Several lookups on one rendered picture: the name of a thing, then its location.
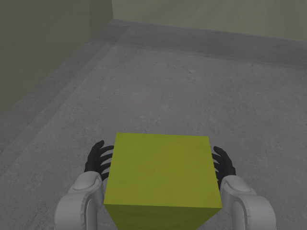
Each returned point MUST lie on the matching right robot forearm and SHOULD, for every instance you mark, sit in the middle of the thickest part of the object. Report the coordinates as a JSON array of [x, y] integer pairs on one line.
[[247, 210]]

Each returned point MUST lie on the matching left robot hand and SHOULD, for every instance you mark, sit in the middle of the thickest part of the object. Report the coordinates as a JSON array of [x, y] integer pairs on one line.
[[94, 160]]

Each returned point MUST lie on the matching right robot hand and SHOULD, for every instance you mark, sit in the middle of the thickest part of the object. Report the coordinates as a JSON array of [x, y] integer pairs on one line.
[[224, 167]]

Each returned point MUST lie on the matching carton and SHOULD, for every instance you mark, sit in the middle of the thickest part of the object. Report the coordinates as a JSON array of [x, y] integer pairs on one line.
[[161, 182]]

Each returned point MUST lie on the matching left robot forearm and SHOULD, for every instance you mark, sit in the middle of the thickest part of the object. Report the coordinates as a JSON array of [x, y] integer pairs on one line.
[[78, 209]]

